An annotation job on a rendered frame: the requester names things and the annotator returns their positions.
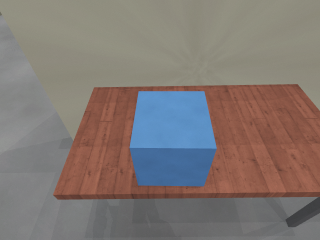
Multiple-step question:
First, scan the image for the carton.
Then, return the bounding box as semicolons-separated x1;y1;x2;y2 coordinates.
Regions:
129;91;217;187

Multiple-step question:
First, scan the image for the table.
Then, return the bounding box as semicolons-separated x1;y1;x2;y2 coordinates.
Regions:
53;84;320;227

